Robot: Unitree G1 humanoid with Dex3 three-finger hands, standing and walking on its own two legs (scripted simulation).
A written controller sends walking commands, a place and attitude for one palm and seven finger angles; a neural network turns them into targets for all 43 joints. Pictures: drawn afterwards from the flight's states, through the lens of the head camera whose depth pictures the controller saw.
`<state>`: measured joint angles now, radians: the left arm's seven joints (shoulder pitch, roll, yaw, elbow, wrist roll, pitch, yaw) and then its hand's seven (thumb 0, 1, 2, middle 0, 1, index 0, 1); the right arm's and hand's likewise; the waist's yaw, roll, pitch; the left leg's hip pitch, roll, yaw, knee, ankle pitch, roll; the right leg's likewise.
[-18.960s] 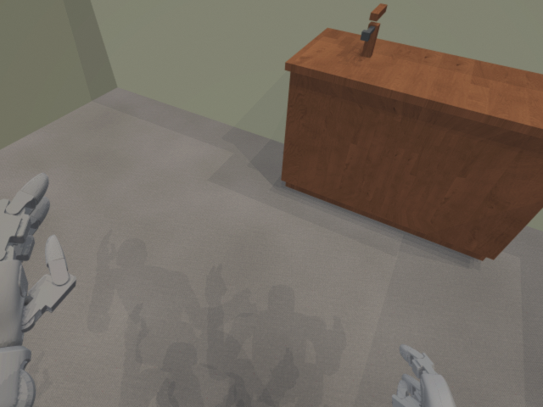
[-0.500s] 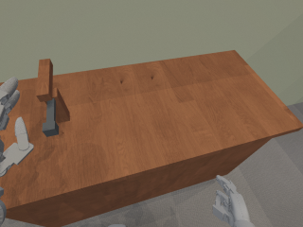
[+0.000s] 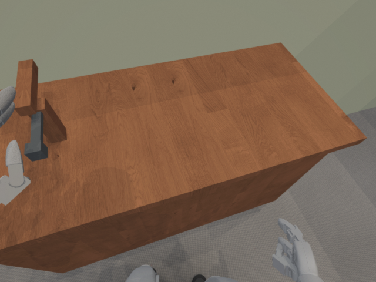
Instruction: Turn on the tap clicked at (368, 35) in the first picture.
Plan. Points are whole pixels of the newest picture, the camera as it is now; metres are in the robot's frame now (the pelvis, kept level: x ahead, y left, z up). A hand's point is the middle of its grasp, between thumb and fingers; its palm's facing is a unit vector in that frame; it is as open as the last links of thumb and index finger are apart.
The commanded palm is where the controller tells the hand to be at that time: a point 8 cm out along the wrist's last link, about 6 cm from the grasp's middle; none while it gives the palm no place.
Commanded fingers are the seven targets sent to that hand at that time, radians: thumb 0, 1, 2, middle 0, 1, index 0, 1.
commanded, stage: shuffle to correct the standing spot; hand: left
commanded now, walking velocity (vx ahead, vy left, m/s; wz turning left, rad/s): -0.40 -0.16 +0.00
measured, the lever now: (36, 150) +0.33 +0.32 +0.07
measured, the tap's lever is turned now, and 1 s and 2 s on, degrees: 0 0 0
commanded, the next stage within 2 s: come to a stop and stand still in 0.42 s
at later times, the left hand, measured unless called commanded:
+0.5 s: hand (8, 242) +0.15 +0.22 +0.19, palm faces +0.34 -0.86 -0.37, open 7.4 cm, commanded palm +0.10 +0.26 +0.19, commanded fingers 0.00 0.90 0.90 -0.20 -0.30 -0.20 -0.30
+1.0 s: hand (1, 279) +0.12 +0.19 +0.22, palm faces +0.40 -0.77 -0.49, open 7.4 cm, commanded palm +0.05 +0.22 +0.19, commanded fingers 0.00 0.90 0.90 -0.20 -0.30 -0.20 -0.30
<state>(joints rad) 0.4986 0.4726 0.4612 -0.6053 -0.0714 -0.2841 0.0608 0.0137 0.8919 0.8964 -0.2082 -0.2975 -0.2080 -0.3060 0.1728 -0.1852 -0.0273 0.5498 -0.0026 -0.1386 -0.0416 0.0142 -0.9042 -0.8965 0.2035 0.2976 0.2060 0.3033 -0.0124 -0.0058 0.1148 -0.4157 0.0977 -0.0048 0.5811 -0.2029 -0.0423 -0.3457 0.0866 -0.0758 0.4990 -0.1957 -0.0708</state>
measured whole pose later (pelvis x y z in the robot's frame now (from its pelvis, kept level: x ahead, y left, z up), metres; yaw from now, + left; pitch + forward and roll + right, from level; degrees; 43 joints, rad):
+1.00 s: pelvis -0.11 -0.06 -0.01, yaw +0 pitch -4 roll -2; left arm 0.30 0.52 0.44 -0.48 -0.03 -0.29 0.09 0.02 0.89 0.90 -0.21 -0.30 -0.21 -0.31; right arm 0.27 -0.19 0.00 0.62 0.04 -0.13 -0.02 0.02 -0.91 -0.90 0.20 0.30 0.20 0.30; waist 0.01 0.02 0.11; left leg -0.29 0.00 -0.04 0.67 -0.30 0.02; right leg -0.27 0.00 -0.07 0.61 -0.27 -0.01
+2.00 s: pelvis -0.08 -0.03 +0.02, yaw -2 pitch -1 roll -1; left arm 0.44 0.37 0.36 -0.52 -0.05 -0.19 0.13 0.01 0.89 0.90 -0.21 -0.30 -0.21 -0.31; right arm 0.16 -0.19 0.05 0.57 -0.02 -0.09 -0.04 0.01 -0.90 -0.90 0.21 0.30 0.21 0.30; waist 0.02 -0.02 0.06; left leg -0.20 -0.02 0.02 0.41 -0.20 0.05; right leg -0.18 -0.02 -0.01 0.33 -0.13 0.03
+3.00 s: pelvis -0.10 -0.06 +0.01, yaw -1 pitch -4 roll +0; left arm 0.30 0.33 0.31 -0.31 -0.09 0.12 0.02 0.01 0.90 0.90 -0.20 -0.30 -0.19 -0.30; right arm 0.19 -0.24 0.04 0.63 0.02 -0.13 -0.02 0.02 -0.90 -0.90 0.21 0.30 0.21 0.30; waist 0.02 0.03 0.00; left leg -0.18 -0.02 0.01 0.47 -0.23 0.02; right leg -0.20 0.00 0.00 0.49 -0.21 -0.01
